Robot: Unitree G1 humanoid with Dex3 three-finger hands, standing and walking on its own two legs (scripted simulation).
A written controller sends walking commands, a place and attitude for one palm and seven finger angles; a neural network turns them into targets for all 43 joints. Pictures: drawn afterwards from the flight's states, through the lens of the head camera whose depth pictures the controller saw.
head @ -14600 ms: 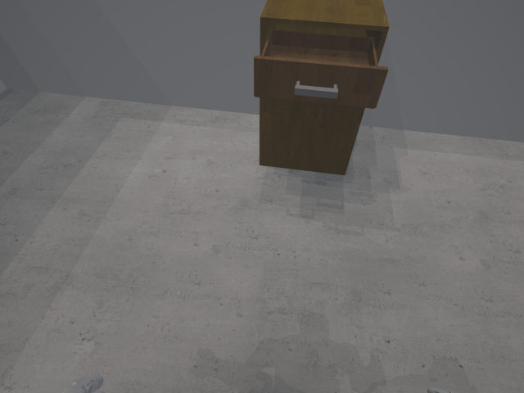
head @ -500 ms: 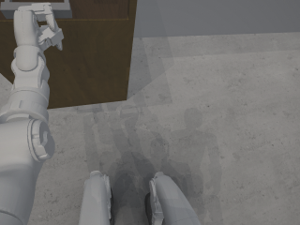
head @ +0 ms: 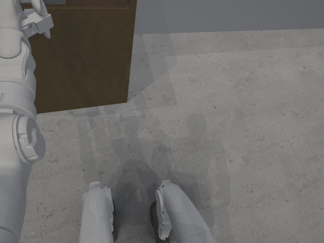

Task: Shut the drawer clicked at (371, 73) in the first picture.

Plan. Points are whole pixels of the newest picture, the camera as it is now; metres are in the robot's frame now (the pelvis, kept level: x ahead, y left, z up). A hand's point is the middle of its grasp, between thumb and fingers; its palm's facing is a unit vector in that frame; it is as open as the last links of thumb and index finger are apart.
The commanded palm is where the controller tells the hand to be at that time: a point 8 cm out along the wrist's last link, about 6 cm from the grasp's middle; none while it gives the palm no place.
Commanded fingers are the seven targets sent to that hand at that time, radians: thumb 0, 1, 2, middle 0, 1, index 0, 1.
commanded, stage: pull the fist back off the drawer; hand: left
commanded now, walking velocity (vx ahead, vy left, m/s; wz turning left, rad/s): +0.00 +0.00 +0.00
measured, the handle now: out of the picture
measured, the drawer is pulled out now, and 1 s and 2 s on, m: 0.00 0.00 0.00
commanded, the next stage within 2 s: draw the hand back to the body in 0.48 s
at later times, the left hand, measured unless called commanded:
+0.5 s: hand (52, 19) +0.59 +0.17 +0.07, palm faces +0.11 -0.99 -0.04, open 3.2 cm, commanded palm +0.56 +0.19 +0.08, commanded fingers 0.00 0.90 0.90 -1.40 -1.60 -1.40 -1.60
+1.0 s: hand out of the picture +0.45 +0.20 +0.17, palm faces +0.12 -0.99 -0.04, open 3.3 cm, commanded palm +0.41 +0.24 +0.18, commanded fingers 0.00 0.90 0.90 -1.40 -1.60 -1.40 -1.60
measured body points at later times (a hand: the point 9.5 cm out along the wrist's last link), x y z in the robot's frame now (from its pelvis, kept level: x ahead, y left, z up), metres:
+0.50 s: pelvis +0.03 +0.00 +0.02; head +0.21 +0.04 +0.43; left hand +0.57 +0.22 +0.08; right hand +0.03 -0.25 -0.09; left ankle +0.10 +0.11 -0.57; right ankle +0.04 -0.12 -0.57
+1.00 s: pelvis +0.09 -0.01 +0.10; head +0.17 +0.01 +0.55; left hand +0.44 +0.25 +0.17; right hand +0.22 -0.25 +0.00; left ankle +0.10 +0.11 -0.57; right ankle +0.04 -0.12 -0.57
